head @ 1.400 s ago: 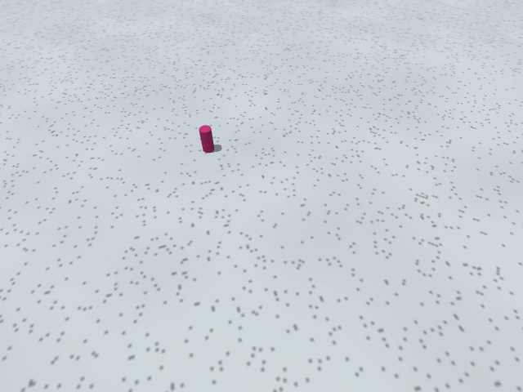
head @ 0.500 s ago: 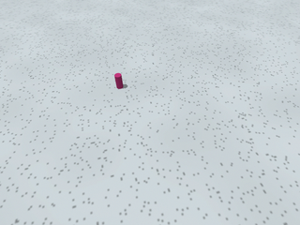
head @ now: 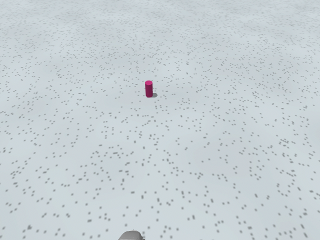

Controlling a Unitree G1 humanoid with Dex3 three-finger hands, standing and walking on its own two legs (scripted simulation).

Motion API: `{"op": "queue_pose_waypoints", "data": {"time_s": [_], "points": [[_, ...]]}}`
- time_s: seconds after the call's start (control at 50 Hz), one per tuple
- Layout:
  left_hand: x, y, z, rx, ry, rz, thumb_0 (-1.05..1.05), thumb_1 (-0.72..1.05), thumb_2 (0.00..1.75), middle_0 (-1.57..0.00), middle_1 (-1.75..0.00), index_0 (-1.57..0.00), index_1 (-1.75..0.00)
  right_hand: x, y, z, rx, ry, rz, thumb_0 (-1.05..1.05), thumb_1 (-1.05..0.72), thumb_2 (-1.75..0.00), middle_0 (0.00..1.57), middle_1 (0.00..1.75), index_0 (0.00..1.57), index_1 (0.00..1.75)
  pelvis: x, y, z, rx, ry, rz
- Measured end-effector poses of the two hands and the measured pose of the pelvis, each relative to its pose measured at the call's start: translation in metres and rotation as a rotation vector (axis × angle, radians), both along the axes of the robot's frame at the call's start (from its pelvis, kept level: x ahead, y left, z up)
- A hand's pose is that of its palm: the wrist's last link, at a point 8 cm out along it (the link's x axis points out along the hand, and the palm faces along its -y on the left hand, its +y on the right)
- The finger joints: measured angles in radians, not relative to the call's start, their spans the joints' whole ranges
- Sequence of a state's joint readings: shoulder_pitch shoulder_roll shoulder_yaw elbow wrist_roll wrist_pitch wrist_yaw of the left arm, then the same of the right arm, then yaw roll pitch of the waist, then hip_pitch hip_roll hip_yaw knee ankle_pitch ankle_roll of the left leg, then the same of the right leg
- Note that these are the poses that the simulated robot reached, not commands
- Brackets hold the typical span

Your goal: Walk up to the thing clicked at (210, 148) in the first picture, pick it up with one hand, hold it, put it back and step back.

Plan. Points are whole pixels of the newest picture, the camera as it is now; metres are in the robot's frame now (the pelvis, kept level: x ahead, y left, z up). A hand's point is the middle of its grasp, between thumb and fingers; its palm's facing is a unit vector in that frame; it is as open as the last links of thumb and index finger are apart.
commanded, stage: walk up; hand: left
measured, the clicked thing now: (149, 89) +1.46 +0.22 -0.70
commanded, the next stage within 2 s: none
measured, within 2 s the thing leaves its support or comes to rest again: neither
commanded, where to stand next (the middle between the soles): +1.16 +0.03 m, yaw +3 degrees
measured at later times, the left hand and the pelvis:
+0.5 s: hand (77, 171) +0.33 +0.32 -0.13, palm faces -0.08 -0.93 -0.35, open 7.4 cm; pelvis +0.22 +0.05 +0.00, yaw +1 degrees
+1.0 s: hand (94, 141) +0.47 +0.31 -0.16, palm faces +0.06 -0.94 -0.35, open 7.4 cm; pelvis +0.48 +0.03 -0.01, yaw +4 degrees
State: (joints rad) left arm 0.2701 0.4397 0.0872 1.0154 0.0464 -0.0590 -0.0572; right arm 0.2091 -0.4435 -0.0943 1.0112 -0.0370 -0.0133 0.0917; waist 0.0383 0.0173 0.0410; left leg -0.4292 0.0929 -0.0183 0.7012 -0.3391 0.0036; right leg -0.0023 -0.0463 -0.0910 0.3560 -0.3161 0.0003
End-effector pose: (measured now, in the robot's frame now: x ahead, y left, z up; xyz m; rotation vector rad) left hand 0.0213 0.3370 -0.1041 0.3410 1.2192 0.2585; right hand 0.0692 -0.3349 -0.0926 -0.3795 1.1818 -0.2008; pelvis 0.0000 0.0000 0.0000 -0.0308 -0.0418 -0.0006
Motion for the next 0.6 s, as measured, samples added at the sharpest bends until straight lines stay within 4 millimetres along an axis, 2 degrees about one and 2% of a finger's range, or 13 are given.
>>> {"op": "queue_pose_waypoints", "data": {"time_s": [0.06,0.12,0.18,0.26,0.32,0.4,0.48,0.54,0.6], "points": [[0.014,0.030,-0.014,0.004,0.017,0.025,0.01,0.90,0.90,-0.21,-0.30,-0.21,-0.30,0.036,0.015,0.002,-0.029,-0.040,0.020,0.01,-0.90,-0.90,0.20,0.30,0.20,0.30,0.028,0.019,-0.011,-0.010,-0.003,0.020],[0.042,0.054,-0.032,0.008,0.035,0.016,0.01,0.90,0.90,-0.21,-0.30,-0.21,-0.30,0.063,0.033,0.000,-0.056,-0.089,0.011,0.01,-0.90,-0.90,0.20,0.30,0.20,0.30,0.052,0.038,-0.024,0.037,-0.015,0.009],[0.082,0.055,-0.034,-0.016,0.031,-0.020,0.01,0.90,0.90,-0.20,-0.29,-0.20,-0.30,0.073,0.051,0.001,-0.042,-0.115,-0.020,0.00,-0.90,-0.90,0.20,0.30,0.20,0.30,0.074,0.051,-0.020,0.026,-0.020,0.015],[0.144,0.048,-0.019,-0.065,-0.056,-0.063,0.01,0.91,0.90,-0.20,-0.29,-0.20,-0.30,0.076,0.071,0.007,-0.018,-0.052,-0.036,0.00,-0.90,-0.90,0.21,0.30,0.20,0.30,0.105,0.058,-0.005,0.030,-0.020,0.020],[0.184,0.044,-0.009,-0.082,-0.090,-0.090,0.01,0.90,0.90,-0.20,-0.29,-0.20,-0.30,0.084,0.078,0.006,-0.001,-0.013,-0.048,0.00,-0.90,-0.90,0.21,0.30,0.20,0.30,0.130,0.061,0.001,0.039,-0.019,0.024],[0.232,0.041,0.000,-0.075,-0.090,-0.119,0.01,0.90,0.90,-0.20,-0.29,-0.20,-0.30,0.104,0.079,0.000,0.020,0.017,-0.065,0.01,-0.90,-0.90,0.21,0.30,0.20,0.30,0.169,0.060,0.003,0.051,-0.014,0.021],[0.288,0.033,0.006,-0.052,-0.098,-0.135,0.01,0.90,0.90,-0.20,-0.29,-0.20,-0.30,0.136,0.070,-0.013,0.037,0.045,-0.073,0.01,-0.90,-0.90,0.21,0.30,0.20,0.30,0.212,0.053,-0.002,0.064,-0.005,0.020],[0.336,0.023,0.008,-0.028,-0.125,-0.140,0.01,0.90,0.90,-0.20,-0.29,-0.20,-0.30,0.169,0.058,-0.028,0.047,0.064,-0.075,0.01,-0.90,-0.90,0.21,0.30,0.20,0.30,0.250,0.041,-0.011,0.069,0.008,0.023],[0.381,0.008,0.008,-0.006,-0.173,-0.131,0.01,0.90,0.90,-0.20,-0.29,-0.20,-0.30,0.211,0.043,-0.045,0.047,0.080,-0.059,0.01,-0.90,-0.90,0.21,0.30,0.20,0.30,0.286,0.028,-0.021,0.029,0.008,0.032]]}}
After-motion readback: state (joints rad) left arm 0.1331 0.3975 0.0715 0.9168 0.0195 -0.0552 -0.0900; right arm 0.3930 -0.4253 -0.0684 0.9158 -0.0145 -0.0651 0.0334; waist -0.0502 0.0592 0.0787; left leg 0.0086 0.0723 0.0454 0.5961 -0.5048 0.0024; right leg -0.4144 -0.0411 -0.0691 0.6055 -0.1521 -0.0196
